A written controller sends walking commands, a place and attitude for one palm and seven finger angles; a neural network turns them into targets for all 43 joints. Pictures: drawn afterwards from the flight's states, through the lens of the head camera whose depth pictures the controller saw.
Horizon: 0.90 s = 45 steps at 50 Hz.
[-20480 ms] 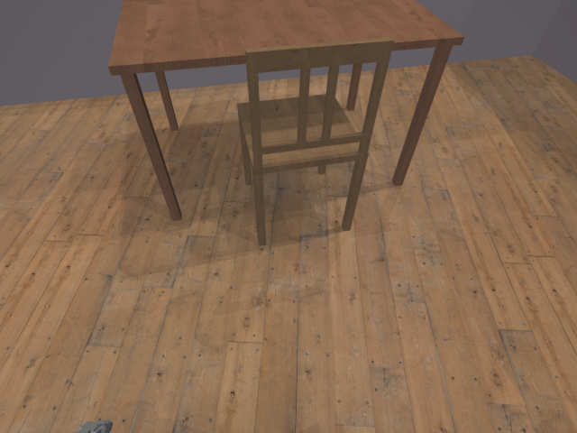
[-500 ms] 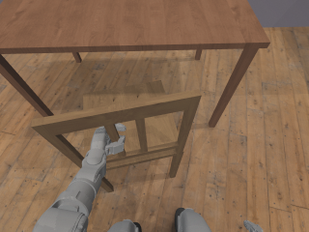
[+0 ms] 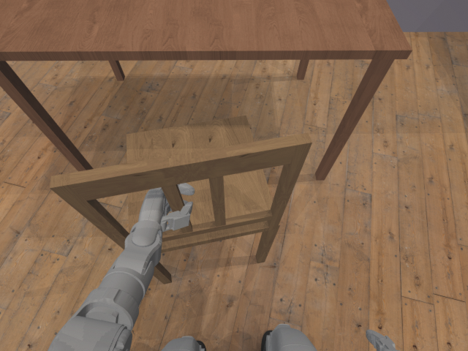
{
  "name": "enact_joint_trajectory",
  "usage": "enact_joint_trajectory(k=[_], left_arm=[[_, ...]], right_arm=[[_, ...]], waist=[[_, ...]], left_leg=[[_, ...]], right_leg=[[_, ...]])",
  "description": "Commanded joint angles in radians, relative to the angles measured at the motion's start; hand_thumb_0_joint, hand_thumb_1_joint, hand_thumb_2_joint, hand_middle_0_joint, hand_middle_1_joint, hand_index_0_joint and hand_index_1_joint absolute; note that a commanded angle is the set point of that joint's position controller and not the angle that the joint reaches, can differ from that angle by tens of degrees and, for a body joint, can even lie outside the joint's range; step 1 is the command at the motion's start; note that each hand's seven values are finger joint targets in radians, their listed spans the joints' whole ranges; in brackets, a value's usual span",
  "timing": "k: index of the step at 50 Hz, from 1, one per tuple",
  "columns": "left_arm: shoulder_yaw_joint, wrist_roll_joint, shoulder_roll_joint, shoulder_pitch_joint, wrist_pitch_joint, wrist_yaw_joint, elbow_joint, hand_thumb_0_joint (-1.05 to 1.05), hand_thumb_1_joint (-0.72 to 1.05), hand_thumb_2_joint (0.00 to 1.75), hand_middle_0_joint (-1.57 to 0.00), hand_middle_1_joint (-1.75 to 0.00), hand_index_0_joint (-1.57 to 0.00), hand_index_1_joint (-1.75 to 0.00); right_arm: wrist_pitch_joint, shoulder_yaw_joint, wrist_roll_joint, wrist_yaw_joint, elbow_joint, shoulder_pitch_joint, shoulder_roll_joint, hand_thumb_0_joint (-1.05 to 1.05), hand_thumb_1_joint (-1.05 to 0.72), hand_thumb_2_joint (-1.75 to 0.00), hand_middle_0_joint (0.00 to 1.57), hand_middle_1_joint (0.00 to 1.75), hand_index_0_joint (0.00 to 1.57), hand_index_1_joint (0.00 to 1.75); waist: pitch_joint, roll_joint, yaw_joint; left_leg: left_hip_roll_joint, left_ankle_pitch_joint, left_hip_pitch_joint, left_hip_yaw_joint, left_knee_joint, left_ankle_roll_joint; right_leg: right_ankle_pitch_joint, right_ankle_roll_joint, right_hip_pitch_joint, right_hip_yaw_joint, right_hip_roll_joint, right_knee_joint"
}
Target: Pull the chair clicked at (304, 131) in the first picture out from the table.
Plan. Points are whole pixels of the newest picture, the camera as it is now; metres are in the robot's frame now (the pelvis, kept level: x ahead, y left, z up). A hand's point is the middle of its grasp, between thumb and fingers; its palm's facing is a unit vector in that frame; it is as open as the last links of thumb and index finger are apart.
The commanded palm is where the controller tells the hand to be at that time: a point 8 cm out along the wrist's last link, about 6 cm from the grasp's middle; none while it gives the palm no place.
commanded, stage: step backward, pulling the chair out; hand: left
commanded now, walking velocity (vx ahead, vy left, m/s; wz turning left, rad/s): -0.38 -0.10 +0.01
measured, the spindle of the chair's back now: (179, 209) +0.38 +0.13 -0.10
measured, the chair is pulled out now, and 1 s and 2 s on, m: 0.21 0.39 0.62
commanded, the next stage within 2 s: stop walking, hand still on the chair in 1.50 s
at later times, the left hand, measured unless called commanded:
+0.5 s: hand (179, 252) +0.28 +0.11 -0.07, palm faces -0.09 -0.98 -0.19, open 5.5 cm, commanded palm +0.27 +0.16 -0.06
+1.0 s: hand (170, 318) +0.17 +0.11 -0.07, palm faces -0.06 -0.98 -0.21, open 5.6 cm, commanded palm +0.16 +0.16 -0.06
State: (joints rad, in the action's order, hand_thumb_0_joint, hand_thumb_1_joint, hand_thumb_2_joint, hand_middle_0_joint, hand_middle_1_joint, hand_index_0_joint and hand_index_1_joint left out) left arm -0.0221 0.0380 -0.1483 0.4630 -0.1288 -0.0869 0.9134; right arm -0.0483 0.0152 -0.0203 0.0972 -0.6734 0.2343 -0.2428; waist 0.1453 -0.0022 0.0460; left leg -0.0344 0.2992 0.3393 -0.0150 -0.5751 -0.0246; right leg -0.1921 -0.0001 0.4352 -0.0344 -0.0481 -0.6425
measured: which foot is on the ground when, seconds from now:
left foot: down 0.00-0.56, up 0.58-0.70, down 0.72-1.00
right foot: down 0.00-0.32, up 0.34-0.42, down 0.44-0.76, up 0.78-0.88, down 0.90-1.00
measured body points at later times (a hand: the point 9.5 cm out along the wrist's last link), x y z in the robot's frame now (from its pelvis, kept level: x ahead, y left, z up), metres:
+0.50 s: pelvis -0.08 +0.00 +0.01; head +0.03 -0.01 +0.44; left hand +0.28 +0.16 -0.05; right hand +0.01 -0.25 -0.13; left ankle -0.04 +0.15 -0.73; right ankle -0.07 -0.12 -0.73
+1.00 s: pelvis -0.19 -0.01 +0.01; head -0.09 -0.02 +0.44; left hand +0.17 +0.16 -0.05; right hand -0.10 -0.25 -0.13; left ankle -0.13 +0.14 -0.73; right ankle -0.17 -0.13 -0.73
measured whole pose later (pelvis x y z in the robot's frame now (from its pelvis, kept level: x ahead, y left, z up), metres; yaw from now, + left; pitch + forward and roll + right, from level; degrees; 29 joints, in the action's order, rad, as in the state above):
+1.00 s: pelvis -0.19 -0.01 +0.01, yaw -3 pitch +2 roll -2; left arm 0.03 0.03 -0.20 0.48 -0.19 -0.07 0.96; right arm -0.04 -0.01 -0.01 0.07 -0.69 0.16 -0.19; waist 0.21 0.04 0.04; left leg -0.10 0.18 0.38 0.03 -0.53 -0.06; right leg -0.19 0.01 0.31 -0.03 0.03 -0.47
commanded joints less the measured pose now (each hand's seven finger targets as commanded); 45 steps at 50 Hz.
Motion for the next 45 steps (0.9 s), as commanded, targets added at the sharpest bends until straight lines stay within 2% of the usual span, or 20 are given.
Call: enact_joint_trajectory(k=[1, 4, 5, 7, 11, 13, 15, 17, 19, 21, 23, 25, 27, 29, 33, 36, 38, 40, 42, 45], left_arm=[[0.008, -0.068, -0.129, 0.410, -0.116, -0.003, -0.152, 0.00, 0.90, 0.90, -0.50, -1.45, -0.50, -1.45], [0.059, -0.051, -0.203, 0.372, -0.137, -0.009, -0.125, 0.00, 0.90, 0.90, -0.50, -1.45, -0.50, -1.45], [0.064, -0.046, -0.209, 0.346, -0.133, -0.005, -0.111, 0.00, 0.90, 0.90, -0.50, -1.45, -0.50, -1.45], [0.060, -0.042, -0.203, 0.287, -0.102, -0.003, -0.082, 0.00, 0.90, 0.90, -0.50, -1.45, -0.50, -1.45], [0.056, -0.033, -0.193, 0.246, -0.060, -0.007, -0.152, 0.00, 0.90, 0.90, -0.50, -1.45, -0.50, -1.45], [0.025, -0.028, -0.155, 0.253, -0.061, -0.003, -0.214, 0.00, 0.90, 0.90, -0.50, -1.45, -0.50, -1.45], [-0.003, -0.036, -0.106, 0.293, -0.080, 0.006, -0.289, 0.00, 0.90, 0.90, -0.50, -1.45, -0.50, -1.45], [0.013, -0.042, -0.107, 0.282, -0.083, 0.002, -0.281, 0.00, 0.90, 0.90, -0.50, -1.45, -0.50, -1.45], [0.011, -0.050, -0.095, 0.293, -0.106, -0.001, -0.249, 0.00, 0.90, 0.90, -0.50, -1.45, -0.50, -1.45], [0.020, -0.069, -0.129, 0.322, -0.128, 0.005, -0.219, 0.00, 0.90, 0.90, -0.50, -1.45, -0.50, -1.45], [0.016, -0.080, -0.149, 0.360, -0.147, 0.011, -0.210, 0.00, 0.90, 0.90, -0.50, -1.45, -0.50, -1.45], [0.058, -0.063, -0.206, 0.326, -0.160, 0.001, -0.183, 0.00, 0.90, 0.90, -0.50, -1.45, -0.50, -1.45], [0.075, -0.050, -0.234, 0.277, -0.158, 0.002, -0.154, 0.00, 0.90, 0.90, -0.50, -1.45, -0.50, -1.45], [0.077, -0.046, -0.237, 0.255, -0.135, 0.001, -0.136, 0.00, 0.90, 0.90, -0.50, -1.45, -0.50, -1.45], [0.069, -0.037, -0.206, 0.225, -0.089, -0.004, -0.158, 0.00, 0.90, 0.90, -0.50, -1.45, -0.50, -1.45], [0.015, -0.025, -0.157, 0.239, -0.082, -0.001, -0.183, 0.00, 0.90, 0.90, -0.50, -1.45, -0.50, -1.45], [-0.009, -0.038, -0.112, 0.318, -0.093, 0.007, -0.264, 0.00, 0.90, 0.90, -0.50, -1.45, -0.50, -1.45], [0.014, -0.046, -0.114, 0.322, -0.098, 0.000, -0.238, 0.00, 0.90, 0.90, -0.50, -1.45, -0.50, -1.45], [0.017, -0.051, -0.117, 0.311, -0.110, -0.001, -0.207, 0.00, 0.90, 0.90, -0.50, -1.45, -0.50, -1.45], [0.013, -0.068, -0.134, 0.346, -0.137, 0.013, -0.186, 0.00, 0.90, 0.90, -0.50, -1.45, -0.50, -1.45]], right_arm=[[0.033, 0.051, 0.005, -0.008, 0.033, 0.047, -0.136, 0.00, -0.90, -0.90, 0.20, 0.30, 0.20, 0.30], [0.034, 0.052, -0.011, 0.017, 0.027, 0.048, -0.127, 0.00, -0.90, -0.90, 0.20, 0.30, 0.20, 0.30], [0.033, 0.048, -0.014, 0.020, 0.036, 0.020, -0.117, 0.00, -0.90, -0.90, 0.20, 0.30, 0.20, 0.30], [0.036, 0.030, -0.017, 0.022, 0.045, -0.008, -0.115, 0.00, -0.90, -0.90, 0.20, 0.30, 0.20, 0.30], [0.028, 0.018, -0.018, 0.036, 0.062, -0.014, -0.132, 0.00, -0.90, -0.90, 0.20, 0.30, 0.20, 0.30], [0.008, 0.033, -0.011, 0.037, 0.094, -0.022, -0.155, 0.00, -0.90, -0.90, 0.20, 0.30, 0.20, 0.30], [-0.007, 0.027, 0.007, 0.019, 0.135, -0.059, -0.132, 0.00, -0.90, -0.90, 0.20, 0.30, 0.20, 0.30], [-0.005, 0.029, 0.019, 0.002, 0.127, -0.060, -0.111, 0.00, -0.90, -0.90, 0.20, 0.30, 0.20, 0.30], [0.017, 0.038, 0.014, -0.016, 0.086, 0.001, -0.114, 0.00, -0.90, -0.90, 0.20, 0.30, 0.20, 0.30], [0.024, 0.043, 0.013, -0.022, 0.063, 0.032, -0.121, 0.00, -0.90, -0.90, 0.20, 0.30, 0.20, 0.30], [0.017, 0.043, 0.014, -0.019, 0.058, 0.026, -0.119, 0.00, -0.90, -0.90, 0.20, 0.30, 0.20, 0.30], [0.018, 0.054, -0.001, 0.002, 0.055, 0.040, -0.119, 0.00, -0.90, -0.90, 0.20, 0.30, 0.20, 0.30], [0.025, 0.046, -0.011, 0.015, 0.073, -0.003, -0.110, 0.00, -0.90, -0.90, 0.20, 0.30, 0.20, 0.30], [0.028, 0.031, -0.015, 0.022, 0.083, -0.045, -0.107, 0.00, -0.90, -0.90, 0.20, 0.30, 0.20, 0.30], [0.041, 0.010, -0.012, 0.034, 0.068, -0.028, -0.119, 0.00, -0.90, -0.90, 0.20, 0.30, 0.20, 0.30], [0.027, 0.034, -0.011, 0.032, 0.085, -0.017, -0.161, 0.00, -0.90, -0.90, 0.20, 0.30, 0.20, 0.30], [0.011, 0.024, 0.015, 0.009, 0.109, -0.043, -0.125, 0.00, -0.90, -0.90, 0.20, 0.30, 0.20, 0.30], [0.017, 0.031, 0.024, -0.009, 0.087, -0.028, -0.113, 0.00, -0.90, -0.90, 0.20, 0.30, 0.20, 0.30], [0.028, 0.035, 0.015, -0.021, 0.070, 0.023, -0.119, 0.00, -0.90, -0.90, 0.20, 0.30, 0.20, 0.30], [0.035, 0.039, 0.012, -0.021, 0.063, -0.005, -0.119, 0.00, -0.90, -0.90, 0.20, 0.30, 0.20, 0.30]], waist=[[-0.446, 0.123, 0.019], [-0.583, -0.033, 0.021], [-0.564, -0.071, 0.007], [-0.510, -0.088, -0.016], [-0.542, -0.115, -0.001], [-0.517, -0.021, 0.003], [-0.471, 0.242, 0.000], [-0.421, 0.316, -0.017], [-0.465, 0.196, -0.004], [-0.499, 0.134, 0.016], [-0.486, 0.181, 0.028], [-0.566, 0.041, 0.034], [-0.535, -0.043, 0.014], [-0.476, -0.107, -0.013], [-0.497, -0.122, -0.007], [-0.447, 0.034, 0.000], [-0.460, 0.317, 0.004], [-0.434, 0.311, -0.009], [-0.480, 0.179, 0.008], [-0.442, 0.193, 0.009]], left_leg=[[-0.221, -0.807, -0.269, 0.105, -0.011, 0.027], [-0.097, -0.366, -0.118, 0.011, -0.098, -0.032], [-0.056, -0.023, -0.046, 0.025, -0.153, -0.035], [-0.029, 0.177, 0.035, 0.075, -0.187, -0.026], [-0.055, -0.076, -0.060, 0.062, 0.059, -0.016], [-0.150, -0.467, -0.166, 0.097, 0.154, 0.031], [-0.241, -0.476, -0.101, 0.158, 0.220, 0.090], [-0.300, -0.578, -0.125, 0.213, 0.210, 0.144], [-0.297, -0.909, -0.354, 0.205, 0.066, 0.137], [-0.262, -0.960, -0.404, 0.161, 0.006, 0.089], [-0.219, -0.823, -0.331, 0.101, 0.027, 0.049], [-0.154, -0.665, -0.262, 0.025, -0.001, 0.010], [-0.069, -0.130, -0.103, 0.003, -0.093, -0.014], [-0.021, 0.147, -0.001, 0.057, -0.198, -0.009], [-0.035, 0.020, -0.040, 0.087, 0.004, -0.005], [-0.188, -0.539, -0.192, 0.164, 0.193, 0.068], [-0.273, -0.694, -0.209, 0.231, 0.203, 0.128], [-0.305, -0.804, -0.267, 0.255, 0.161, 0.159], [-0.293, -1.031, -0.426, 0.240, 0.046, 0.146], [-0.242, -0.812, -0.295, 0.172, 0.043, 0.088]], right_leg=[[0.475, 0.039, -0.233, 0.068, -0.074, 0.132], [0.975, 0.089, -0.486, 0.175, -0.203, 0.124], [0.931, 0.117, -0.466, 0.217, -0.266, 0.167], [0.828, 0.146, -0.424, 0.226, -0.318, 0.196], [0.747, 0.082, -0.438, 0.122, -0.237, 0.137], [0.480, -0.005, -0.316, 0.043, -0.096, 0.114], [0.093, -0.014, -0.253, 0.009, -0.013, -0.053], [-0.221, 0.002, -0.141, 0.014, 0.009, -0.149], [-0.086, 0.018, -0.107, 0.030, 0.003, 0.030], [0.177, 0.020, -0.187, 0.036, -0.011, 0.166], [0.414, 0.030, -0.251, 0.059, -0.046, 0.193], [0.733, 0.031, -0.402, 0.089, -0.103, 0.182], [0.811, 0.070, -0.422, 0.159, -0.210, 0.209], [0.664, 0.097, -0.358, 0.186, -0.278, 0.259], [0.646, 0.099, -0.421, 0.114, -0.239, 0.192], [0.312, -0.011, -0.272, 0.028, -0.049, 0.117], [-0.017, -0.006, -0.181, 0.029, -0.002, -0.075], [-0.251, 0.016, -0.097, 0.042, 0.008, -0.093], [-0.052, 0.013, -0.122, 0.049, 0.012, 0.068], [0.168, 0.026, -0.239, 0.051, -0.017, 0.181]])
